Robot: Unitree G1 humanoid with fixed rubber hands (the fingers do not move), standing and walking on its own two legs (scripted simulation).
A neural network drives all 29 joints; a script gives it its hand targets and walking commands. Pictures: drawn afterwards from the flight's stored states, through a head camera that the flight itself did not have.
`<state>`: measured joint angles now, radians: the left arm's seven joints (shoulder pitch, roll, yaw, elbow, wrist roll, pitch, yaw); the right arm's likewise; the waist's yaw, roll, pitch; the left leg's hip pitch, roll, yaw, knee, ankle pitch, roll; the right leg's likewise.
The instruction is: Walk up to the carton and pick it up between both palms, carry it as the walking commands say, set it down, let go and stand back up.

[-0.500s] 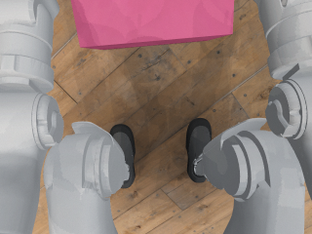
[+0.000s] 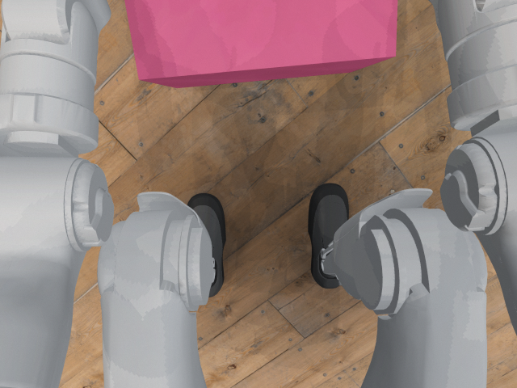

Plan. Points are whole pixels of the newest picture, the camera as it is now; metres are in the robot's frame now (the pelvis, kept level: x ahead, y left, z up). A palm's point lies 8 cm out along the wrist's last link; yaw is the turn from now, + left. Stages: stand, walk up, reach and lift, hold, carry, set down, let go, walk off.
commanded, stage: reach and lift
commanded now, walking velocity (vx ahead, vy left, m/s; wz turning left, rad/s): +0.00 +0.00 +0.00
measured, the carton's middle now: out of the picture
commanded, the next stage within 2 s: none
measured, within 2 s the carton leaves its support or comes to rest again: neither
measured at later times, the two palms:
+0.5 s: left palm out of the picture +0.56 +0.20 -0.08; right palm out of the picture +0.57 -0.14 -0.08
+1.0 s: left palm out of the picture +0.54 +0.19 +0.00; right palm out of the picture +0.55 -0.15 +0.00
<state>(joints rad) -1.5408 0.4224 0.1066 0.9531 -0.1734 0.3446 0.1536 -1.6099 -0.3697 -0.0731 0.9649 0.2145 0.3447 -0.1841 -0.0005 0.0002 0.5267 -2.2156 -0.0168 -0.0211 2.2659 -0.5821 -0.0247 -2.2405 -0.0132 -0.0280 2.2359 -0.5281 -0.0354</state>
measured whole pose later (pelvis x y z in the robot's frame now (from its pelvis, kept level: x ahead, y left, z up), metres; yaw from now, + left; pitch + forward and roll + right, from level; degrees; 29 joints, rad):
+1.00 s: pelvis -0.03 -0.01 +0.09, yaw +1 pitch +26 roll +1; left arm -1.48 0.35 0.22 0.73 -0.15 0.48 0.27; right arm -1.49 -0.28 -0.16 0.71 0.14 0.48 -0.29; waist 0.00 0.00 0.52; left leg -1.90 -0.02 -0.03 1.96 -0.51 -0.03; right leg -1.92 0.00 -0.02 1.95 -0.47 -0.03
